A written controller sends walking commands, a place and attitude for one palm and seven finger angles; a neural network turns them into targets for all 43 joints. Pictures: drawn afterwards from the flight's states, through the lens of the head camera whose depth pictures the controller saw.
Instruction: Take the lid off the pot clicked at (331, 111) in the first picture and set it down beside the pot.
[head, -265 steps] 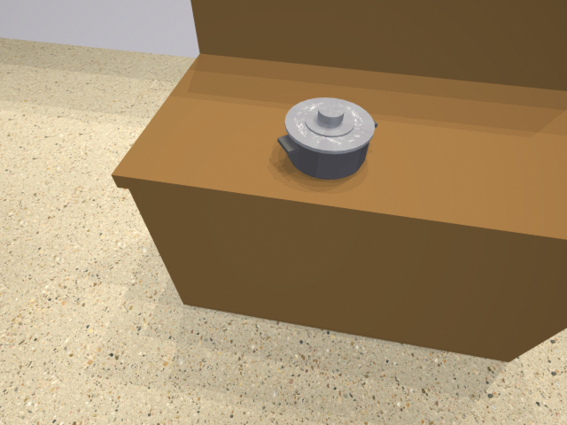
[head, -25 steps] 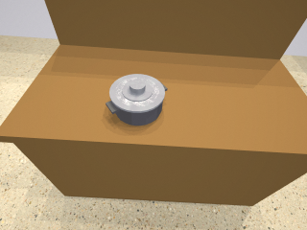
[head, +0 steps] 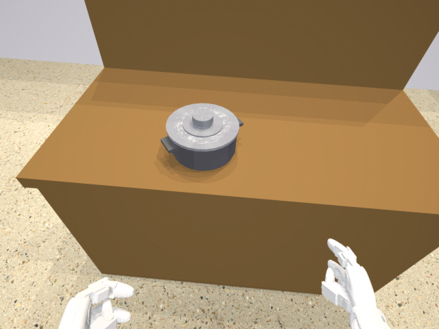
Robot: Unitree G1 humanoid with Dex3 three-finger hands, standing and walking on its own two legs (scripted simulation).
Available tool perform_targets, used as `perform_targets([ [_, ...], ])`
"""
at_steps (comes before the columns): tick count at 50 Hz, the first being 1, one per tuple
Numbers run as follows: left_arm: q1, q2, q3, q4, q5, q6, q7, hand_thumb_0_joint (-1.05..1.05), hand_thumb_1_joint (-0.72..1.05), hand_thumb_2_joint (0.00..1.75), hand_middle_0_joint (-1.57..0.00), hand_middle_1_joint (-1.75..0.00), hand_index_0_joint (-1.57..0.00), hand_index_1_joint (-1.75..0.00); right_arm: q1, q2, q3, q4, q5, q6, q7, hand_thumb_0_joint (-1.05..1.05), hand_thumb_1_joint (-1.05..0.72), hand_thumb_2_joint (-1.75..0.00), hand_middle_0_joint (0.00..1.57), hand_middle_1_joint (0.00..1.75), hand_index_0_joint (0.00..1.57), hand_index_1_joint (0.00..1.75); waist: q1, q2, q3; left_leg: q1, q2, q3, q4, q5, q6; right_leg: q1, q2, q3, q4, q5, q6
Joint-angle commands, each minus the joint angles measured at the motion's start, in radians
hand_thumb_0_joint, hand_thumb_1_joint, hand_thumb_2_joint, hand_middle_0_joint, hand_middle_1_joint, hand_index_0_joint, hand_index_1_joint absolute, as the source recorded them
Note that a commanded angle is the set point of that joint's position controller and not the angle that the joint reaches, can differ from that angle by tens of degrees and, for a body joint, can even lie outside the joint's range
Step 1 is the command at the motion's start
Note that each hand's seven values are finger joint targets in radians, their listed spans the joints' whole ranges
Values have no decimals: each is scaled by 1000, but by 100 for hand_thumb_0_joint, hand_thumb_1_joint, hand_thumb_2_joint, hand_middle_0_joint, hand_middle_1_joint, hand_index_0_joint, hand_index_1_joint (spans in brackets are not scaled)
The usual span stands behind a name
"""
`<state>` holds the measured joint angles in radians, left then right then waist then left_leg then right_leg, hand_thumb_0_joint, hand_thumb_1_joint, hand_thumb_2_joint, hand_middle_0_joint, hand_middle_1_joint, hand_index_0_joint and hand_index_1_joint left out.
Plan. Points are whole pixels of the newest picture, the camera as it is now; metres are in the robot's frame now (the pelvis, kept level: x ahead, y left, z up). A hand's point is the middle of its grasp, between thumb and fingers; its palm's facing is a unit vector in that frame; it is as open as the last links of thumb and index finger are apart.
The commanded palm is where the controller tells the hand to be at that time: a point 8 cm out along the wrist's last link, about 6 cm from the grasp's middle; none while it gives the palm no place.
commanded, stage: lift the closed hand beside the body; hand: left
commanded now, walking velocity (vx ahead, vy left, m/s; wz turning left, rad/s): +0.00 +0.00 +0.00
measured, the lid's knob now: (202, 117) +0.60 +0.11 +0.06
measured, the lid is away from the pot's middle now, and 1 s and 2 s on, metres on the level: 0.00 0.00 0.00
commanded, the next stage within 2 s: raise the hand higher, near the body in 0.16 s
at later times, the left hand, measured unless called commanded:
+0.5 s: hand (89, 310) +0.14 +0.22 +0.01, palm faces +0.21 -0.89 -0.39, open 3.1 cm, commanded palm +0.09 +0.26 +0.05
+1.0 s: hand (76, 267) +0.18 +0.24 +0.08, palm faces +0.29 -0.87 -0.41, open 3.1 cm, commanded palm +0.13 +0.27 +0.11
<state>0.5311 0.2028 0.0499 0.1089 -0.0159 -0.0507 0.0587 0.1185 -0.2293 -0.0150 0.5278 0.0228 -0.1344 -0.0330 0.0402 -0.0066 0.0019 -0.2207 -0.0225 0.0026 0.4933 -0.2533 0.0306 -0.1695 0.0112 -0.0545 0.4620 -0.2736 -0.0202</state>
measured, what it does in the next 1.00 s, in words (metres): stands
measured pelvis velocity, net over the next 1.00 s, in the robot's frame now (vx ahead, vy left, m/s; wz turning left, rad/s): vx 0.02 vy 0.01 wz -0.01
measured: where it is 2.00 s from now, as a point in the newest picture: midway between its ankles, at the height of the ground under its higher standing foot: outside the picture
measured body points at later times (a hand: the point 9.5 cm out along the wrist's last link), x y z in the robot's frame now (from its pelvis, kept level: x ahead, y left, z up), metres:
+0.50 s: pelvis +0.01 +0.00 +0.00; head +0.00 -0.02 +0.45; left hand +0.12 +0.27 +0.04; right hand +0.17 -0.23 -0.09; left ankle +0.01 +0.10 -0.74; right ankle -0.01 -0.11 -0.74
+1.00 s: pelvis +0.02 +0.01 +0.00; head +0.01 -0.01 +0.45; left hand +0.16 +0.28 +0.11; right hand +0.22 -0.20 -0.07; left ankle +0.01 +0.10 -0.74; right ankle -0.01 -0.11 -0.74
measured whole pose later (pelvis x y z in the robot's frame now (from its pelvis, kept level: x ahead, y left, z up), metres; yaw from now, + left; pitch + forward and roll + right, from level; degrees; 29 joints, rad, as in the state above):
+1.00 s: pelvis +0.02 +0.01 +0.00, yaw -1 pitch -3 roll +0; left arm 0.62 0.28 0.18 -0.31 -0.02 -0.09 0.08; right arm 0.18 -0.19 0.01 0.59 0.00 -0.12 -0.05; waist 0.06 0.06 0.02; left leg -0.11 -0.03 0.01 0.42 -0.25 0.04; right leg -0.06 0.00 -0.04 0.38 -0.26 -0.01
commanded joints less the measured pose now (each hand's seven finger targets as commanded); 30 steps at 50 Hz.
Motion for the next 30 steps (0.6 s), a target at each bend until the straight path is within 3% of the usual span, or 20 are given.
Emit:
perform_targets([
  [1,-29,114,74,-310,-18,-68,17,0,90,90,-126,-145,-126,-145,3,-74,-12,-131,-9,-26,-31,0,-90,-90,20,30,20,30,-25,122,-84,84,11,9,-75,68,-5,-49,-17,17,-109,75,1],
  [3,-17,90,53,-243,-14,-54,17,0,90,90,-130,-150,-130,-150,-2,-80,-11,-125,-10,-19,-39,0,-90,-90,20,30,20,30,-36,2,-30,58,9,6,-68,62,4,-73,-12,16,-119,71,10],
  [5,-26,105,70,-197,-10,-52,18,0,90,90,-130,-150,-130,-150,-8,-89,-14,-119,-5,-13,-41,0,-90,-90,20,30,20,30,-46,-46,22,42,6,4,-62,40,8,-106,-12,16,-140,38,15],
  [6,-44,114,71,-235,-10,-57,16,0,90,90,-130,-150,-130,-150,-14,-94,-13,-122,-7,-15,-44,0,-90,-90,20,30,20,30,-39,-32,8,46,2,5,-63,43,10,-95,-16,20,-142,39,14],
  [10,66,211,187,-345,-13,-60,32,0,90,90,-130,-150,-130,-150,-26,-81,-12,-114,-12,-26,-50,0,-90,-90,20,30,20,30,11,67,-82,95,8,2,-80,133,4,2,-23,21,-121,126,4],
  [11,69,200,173,-388,-13,-61,32,0,90,90,-130,-150,-130,-150,-33,-73,-7,-117,-14,-31,-49,0,-90,-90,20,30,20,30,12,90,-96,104,9,0,-86,153,4,17,-26,20,-118,143,3],
  [15,134,160,165,-270,-7,-45,29,0,90,90,-130,-150,-130,-150,-53,-73,-18,-84,-9,-26,-49,0,-90,-90,20,30,20,30,4,-41,28,68,18,-1,-90,151,8,-33,-19,10,-140,133,12],
  [19,129,168,135,-424,1,-73,21,0,90,90,-130,-150,-130,-150,-46,-77,-18,-86,-13,-55,-43,0,-90,-90,20,30,20,30,13,46,-33,119,16,0,-99,178,13,-4,-25,14,-131,141,10],
  [22,153,216,202,-427,2,-76,36,0,90,90,-130,-150,-130,-150,-45,-72,-25,-71,-15,-63,-47,0,-90,-90,20,30,20,30,21,-2,-41,118,18,-1,-98,195,13,8,-25,14,-133,157,11],
  [24,165,202,206,-397,1,-77,37,0,90,90,-130,-150,-130,-150,-51,-69,-28,-66,-12,-57,-51,0,-90,-90,20,30,20,30,19,-39,-5,114,20,7,-97,191,13,-11,-23,17,-141,155,15],
  [25,180,206,221,-382,0,-77,36,0,90,90,-130,-150,-130,-150,-53,-68,-33,-61,-9,-54,-49,0,-90,-90,20,30,20,30,20,-35,8,109,21,5,-99,181,11,-16,-22,16,-147,141,13],
  [26,165,184,190,-400,-3,-83,30,0,90,90,-130,-150,-130,-150,-58,-69,-29,-68,-7,-54,-48,0,-90,-90,20,30,20,30,15,-21,23,109,19,10,-101,166,13,-26,-25,20,-153,125,14],
  [28,136,183,175,-498,0,-100,28,0,90,90,-130,-150,-130,-150,-49,-70,-26,-75,-10,-67,-45,0,-90,-90,20,30,20,30,16,80,-14,147,18,8,-106,184,11,-12,-28,22,-148,134,10],
  [30,132,200,178,-545,2,-100,34,0,90,90,-130,-150,-130,-150,-40,-71,-24,-75,-12,-76,-42,0,-90,-90,20,30,20,30,16,93,-34,160,21,2,-107,209,9,1,-24,16,-142,157,9],
])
